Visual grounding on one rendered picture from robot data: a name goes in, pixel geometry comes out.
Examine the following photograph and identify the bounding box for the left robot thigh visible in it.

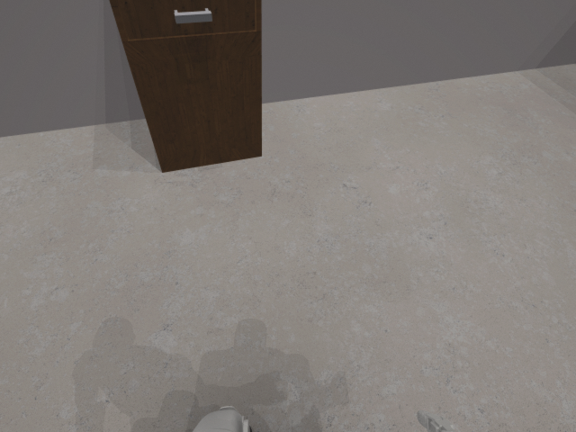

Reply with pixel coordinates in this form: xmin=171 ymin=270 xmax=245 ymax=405
xmin=193 ymin=409 xmax=250 ymax=432

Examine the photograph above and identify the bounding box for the right robot hand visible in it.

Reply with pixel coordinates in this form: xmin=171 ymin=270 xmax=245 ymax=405
xmin=417 ymin=410 xmax=455 ymax=432

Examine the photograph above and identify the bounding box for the cabinet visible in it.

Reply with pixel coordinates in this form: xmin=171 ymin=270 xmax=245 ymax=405
xmin=110 ymin=0 xmax=262 ymax=173

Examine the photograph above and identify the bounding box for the left robot shin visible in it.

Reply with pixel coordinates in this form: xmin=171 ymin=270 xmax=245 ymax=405
xmin=220 ymin=406 xmax=239 ymax=414

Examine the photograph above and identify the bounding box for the drawer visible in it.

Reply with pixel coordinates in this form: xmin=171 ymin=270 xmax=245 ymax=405
xmin=118 ymin=0 xmax=256 ymax=40

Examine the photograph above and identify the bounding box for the handle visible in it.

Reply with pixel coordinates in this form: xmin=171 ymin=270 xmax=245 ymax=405
xmin=174 ymin=8 xmax=212 ymax=23

